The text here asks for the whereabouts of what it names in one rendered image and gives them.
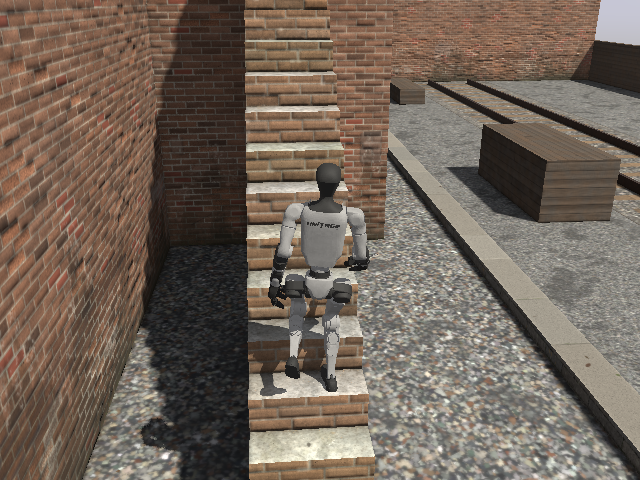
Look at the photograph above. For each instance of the stairs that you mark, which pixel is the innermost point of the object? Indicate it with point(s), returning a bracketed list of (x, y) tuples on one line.
[(298, 430)]

